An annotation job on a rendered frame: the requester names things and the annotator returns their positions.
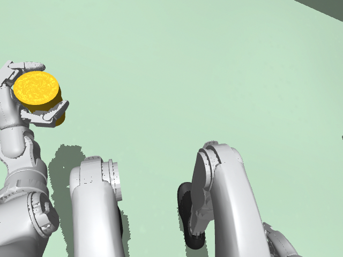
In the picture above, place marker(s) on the right robot hand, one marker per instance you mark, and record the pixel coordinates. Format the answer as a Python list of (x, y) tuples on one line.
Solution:
[(278, 244)]

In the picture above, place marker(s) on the left robot hand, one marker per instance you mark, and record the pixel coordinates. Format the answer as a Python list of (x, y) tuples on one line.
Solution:
[(12, 112)]

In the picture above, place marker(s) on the left robot arm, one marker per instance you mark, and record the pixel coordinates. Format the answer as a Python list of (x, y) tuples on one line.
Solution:
[(27, 217)]

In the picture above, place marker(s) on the cup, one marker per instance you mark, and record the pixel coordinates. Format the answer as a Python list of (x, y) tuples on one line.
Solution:
[(38, 90)]

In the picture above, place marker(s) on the right robot foot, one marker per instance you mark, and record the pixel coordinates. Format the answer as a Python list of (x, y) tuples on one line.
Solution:
[(184, 208)]

